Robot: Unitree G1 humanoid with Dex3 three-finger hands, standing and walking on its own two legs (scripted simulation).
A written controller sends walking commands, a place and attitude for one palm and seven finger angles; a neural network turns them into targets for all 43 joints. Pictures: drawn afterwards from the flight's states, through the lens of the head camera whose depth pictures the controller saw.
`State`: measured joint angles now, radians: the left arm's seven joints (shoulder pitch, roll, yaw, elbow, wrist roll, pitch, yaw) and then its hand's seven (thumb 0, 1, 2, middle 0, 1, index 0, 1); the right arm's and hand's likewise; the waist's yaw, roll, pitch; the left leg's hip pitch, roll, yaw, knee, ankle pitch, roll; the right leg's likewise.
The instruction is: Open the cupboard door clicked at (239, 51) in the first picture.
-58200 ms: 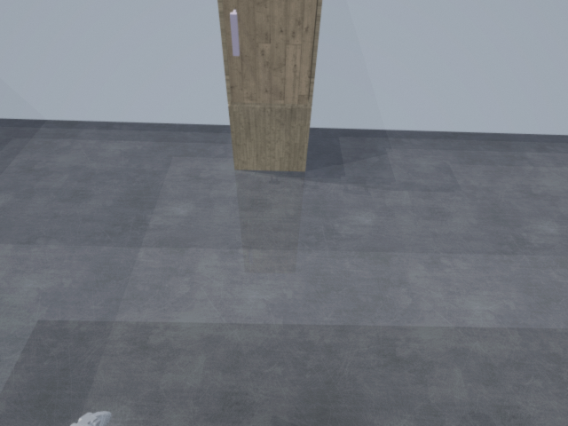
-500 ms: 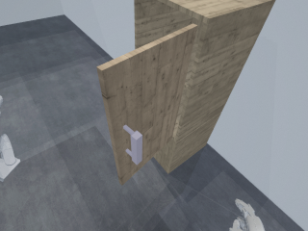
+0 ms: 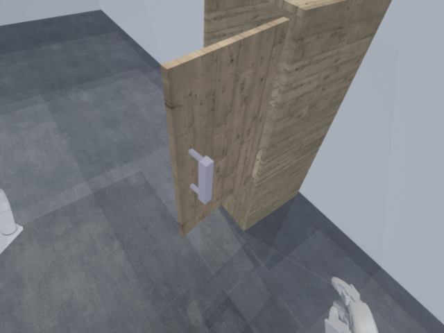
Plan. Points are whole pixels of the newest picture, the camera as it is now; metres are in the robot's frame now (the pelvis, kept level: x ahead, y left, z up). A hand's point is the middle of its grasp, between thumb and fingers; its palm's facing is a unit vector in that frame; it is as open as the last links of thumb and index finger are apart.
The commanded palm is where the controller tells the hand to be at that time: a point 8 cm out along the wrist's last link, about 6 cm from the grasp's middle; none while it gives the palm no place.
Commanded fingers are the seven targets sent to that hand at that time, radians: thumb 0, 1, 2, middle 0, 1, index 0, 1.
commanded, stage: step back with the hand held close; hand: left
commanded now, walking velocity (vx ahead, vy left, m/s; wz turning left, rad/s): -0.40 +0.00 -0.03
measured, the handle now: (199, 176) +0.47 +0.09 -0.04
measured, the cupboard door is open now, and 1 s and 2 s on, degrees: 99 99 99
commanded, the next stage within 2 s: stop stepping back and stand still in 0.10 s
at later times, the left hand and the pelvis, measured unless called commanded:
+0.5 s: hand (9, 321) +0.11 +0.24 +0.15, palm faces +0.35 -0.79 -0.51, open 7.4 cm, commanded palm +0.04 +0.27 +0.18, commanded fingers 0.00 0.90 0.90 -0.20 -0.30 -0.20 -0.30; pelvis -0.11 -0.02 +0.00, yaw -2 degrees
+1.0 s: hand out of the picture +0.07 +0.23 +0.16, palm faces +0.38 -0.81 -0.46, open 7.4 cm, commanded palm none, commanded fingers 0.00 0.90 0.90 -0.20 -0.30 -0.20 -0.30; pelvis -0.13 -0.02 +0.00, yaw -2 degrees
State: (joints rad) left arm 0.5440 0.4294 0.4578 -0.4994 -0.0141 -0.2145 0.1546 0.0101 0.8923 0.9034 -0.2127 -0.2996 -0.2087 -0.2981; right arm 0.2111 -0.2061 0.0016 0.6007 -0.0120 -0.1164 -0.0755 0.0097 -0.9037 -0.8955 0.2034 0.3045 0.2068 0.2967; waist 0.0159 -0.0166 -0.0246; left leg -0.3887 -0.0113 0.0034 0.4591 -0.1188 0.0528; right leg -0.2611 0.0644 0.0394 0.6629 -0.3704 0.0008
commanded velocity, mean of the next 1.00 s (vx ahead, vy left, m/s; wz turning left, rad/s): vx -0.05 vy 0.00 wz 0.01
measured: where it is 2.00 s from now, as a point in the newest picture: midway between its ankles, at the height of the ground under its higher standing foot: outside the picture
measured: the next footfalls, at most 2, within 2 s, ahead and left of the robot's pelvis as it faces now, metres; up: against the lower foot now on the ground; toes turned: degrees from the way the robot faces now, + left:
right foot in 0.08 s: -0.09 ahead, -0.12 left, +0.00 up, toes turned -1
left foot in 0.30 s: -0.05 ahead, +0.08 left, +0.00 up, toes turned -3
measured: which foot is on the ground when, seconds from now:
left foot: down 0.00-0.18, up 0.20-0.28, down 0.30-1.00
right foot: up 0.00-0.06, down 0.08-1.00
